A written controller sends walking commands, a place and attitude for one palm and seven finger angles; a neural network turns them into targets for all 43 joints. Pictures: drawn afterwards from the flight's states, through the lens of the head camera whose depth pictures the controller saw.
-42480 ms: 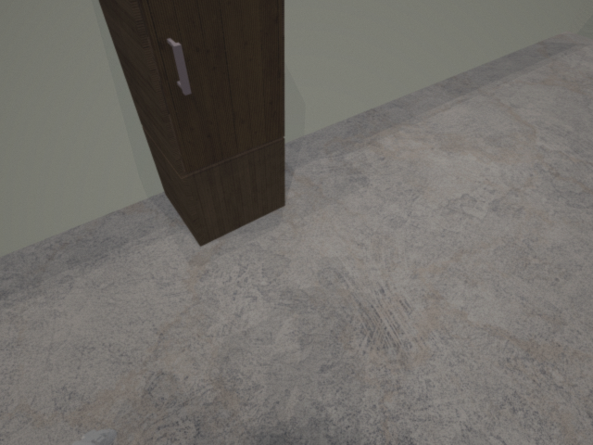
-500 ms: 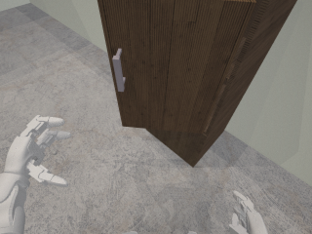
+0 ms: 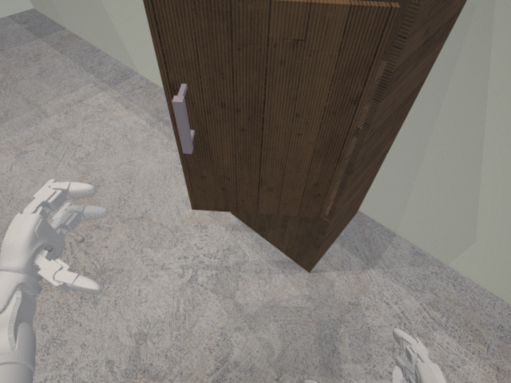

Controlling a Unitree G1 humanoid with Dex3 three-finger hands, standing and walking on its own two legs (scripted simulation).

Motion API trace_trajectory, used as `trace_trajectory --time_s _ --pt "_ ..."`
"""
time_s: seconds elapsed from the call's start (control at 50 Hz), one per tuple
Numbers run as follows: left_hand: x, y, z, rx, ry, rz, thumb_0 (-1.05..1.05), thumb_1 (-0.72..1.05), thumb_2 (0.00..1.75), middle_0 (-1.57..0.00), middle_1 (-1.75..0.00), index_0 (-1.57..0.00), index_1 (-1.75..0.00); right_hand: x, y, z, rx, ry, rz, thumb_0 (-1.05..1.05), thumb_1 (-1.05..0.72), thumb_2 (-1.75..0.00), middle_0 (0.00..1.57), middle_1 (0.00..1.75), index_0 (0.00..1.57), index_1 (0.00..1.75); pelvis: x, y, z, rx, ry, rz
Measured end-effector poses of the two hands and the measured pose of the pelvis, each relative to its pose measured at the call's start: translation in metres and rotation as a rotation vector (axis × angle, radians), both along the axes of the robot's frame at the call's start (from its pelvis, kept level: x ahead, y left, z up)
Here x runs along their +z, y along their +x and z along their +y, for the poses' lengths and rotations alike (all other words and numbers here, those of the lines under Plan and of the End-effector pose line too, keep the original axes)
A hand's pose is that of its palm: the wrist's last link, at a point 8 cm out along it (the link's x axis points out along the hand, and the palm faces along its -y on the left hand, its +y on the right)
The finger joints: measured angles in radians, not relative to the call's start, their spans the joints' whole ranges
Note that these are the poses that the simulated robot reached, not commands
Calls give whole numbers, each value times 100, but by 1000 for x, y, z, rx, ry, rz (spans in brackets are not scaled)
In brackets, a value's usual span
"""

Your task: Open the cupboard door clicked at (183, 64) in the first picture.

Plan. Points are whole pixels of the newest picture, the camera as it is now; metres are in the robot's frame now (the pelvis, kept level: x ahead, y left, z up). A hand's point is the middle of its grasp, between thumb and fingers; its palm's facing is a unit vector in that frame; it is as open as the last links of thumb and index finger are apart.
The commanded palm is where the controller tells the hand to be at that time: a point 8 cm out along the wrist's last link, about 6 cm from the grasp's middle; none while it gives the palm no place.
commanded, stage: raise the hand with hooked fingers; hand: left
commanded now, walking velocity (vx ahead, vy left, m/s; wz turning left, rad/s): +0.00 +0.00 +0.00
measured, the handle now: (185, 120) +0.58 +0.19 +0.06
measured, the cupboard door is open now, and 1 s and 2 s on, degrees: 37 37 37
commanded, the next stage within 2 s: move the hooked fingers beside the handle in 0.16 s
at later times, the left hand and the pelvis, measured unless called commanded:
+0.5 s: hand (93, 225) +0.31 +0.26 +0.08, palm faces +0.02 -1.00 -0.02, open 14.0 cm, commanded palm +0.30 +0.31 +0.08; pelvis -0.01 -0.01 +0.00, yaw +1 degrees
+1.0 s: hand (117, 185) +0.39 +0.26 +0.07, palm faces +0.01 -1.00 +0.00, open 14.0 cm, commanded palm +0.37 +0.31 +0.07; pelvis +0.00 -0.01 -0.01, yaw -1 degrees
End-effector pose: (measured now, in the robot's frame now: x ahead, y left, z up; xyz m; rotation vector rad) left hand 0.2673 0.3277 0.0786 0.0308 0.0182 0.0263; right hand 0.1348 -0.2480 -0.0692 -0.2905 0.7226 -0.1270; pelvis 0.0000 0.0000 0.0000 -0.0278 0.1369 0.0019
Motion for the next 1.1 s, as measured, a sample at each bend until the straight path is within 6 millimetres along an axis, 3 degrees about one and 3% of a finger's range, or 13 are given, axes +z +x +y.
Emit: trace_trajectory --time_s 0.36,0.54,0.78,0.92,1.1 --pt "1 -2 -7 4 -7 8 -1 -50 30 -30 -120 -30 -120 -3 10 0 25 18 -26 2 -90 -90 21 30 21 30 -1 -5 -9 11 4 -3" --pt "2 33 -11 -12 -13 2 -1 -50 30 -30 -120 -30 -120 -10 -1 -10 0 -3 23 2 -90 -90 21 30 21 30 -4 -7 -13 9 6 16" --pt "0 72 -15 -21 -13 8 -1 -50 30 -30 -120 -30 -120 -20 -41 -23 -78 -13 157 2 -90 -90 21 30 20 30 -5 -4 -11 -12 9 56" --pt "-1 89 -20 -24 -20 2 -1 -50 30 -30 -120 -30 -120 -25 -59 -24 -112 -14 228 2 -90 -90 21 30 20 30 -6 -2 -9 -16 8 71" --pt "-3 117 -13 -14 -26 5 -1 -50 30 -30 -120 -30 -120 -29 -72 -22 -134 -26 288 1 -90 -90 21 30 20 30 -9 -3 -6 -21 2 97"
